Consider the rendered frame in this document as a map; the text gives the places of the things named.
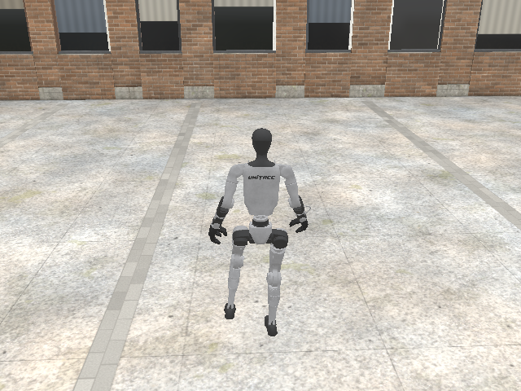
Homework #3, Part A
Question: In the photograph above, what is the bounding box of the right robot upper arm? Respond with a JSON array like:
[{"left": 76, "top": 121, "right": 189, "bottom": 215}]
[{"left": 278, "top": 164, "right": 301, "bottom": 208}]

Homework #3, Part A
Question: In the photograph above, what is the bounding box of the robot right shin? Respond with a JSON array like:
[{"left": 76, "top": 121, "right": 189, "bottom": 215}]
[{"left": 268, "top": 272, "right": 282, "bottom": 325}]

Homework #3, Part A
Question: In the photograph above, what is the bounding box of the right robot forearm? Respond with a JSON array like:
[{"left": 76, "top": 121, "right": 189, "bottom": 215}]
[{"left": 293, "top": 196, "right": 307, "bottom": 222}]

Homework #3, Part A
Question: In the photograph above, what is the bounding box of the robot right hand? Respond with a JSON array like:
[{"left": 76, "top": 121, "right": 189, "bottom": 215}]
[{"left": 289, "top": 218, "right": 308, "bottom": 233}]

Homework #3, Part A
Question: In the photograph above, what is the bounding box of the humanoid robot head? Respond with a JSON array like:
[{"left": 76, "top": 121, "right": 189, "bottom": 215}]
[{"left": 248, "top": 128, "right": 275, "bottom": 167}]

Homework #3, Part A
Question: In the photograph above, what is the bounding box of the robot left hand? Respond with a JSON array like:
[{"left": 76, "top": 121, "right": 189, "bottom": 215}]
[{"left": 208, "top": 225, "right": 227, "bottom": 244}]

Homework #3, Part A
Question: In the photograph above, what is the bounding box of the left robot upper arm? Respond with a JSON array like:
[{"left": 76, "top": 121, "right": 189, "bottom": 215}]
[{"left": 221, "top": 164, "right": 245, "bottom": 209}]

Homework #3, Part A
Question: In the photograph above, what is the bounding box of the left robot forearm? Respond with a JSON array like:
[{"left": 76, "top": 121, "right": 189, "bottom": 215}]
[{"left": 211, "top": 196, "right": 229, "bottom": 229}]

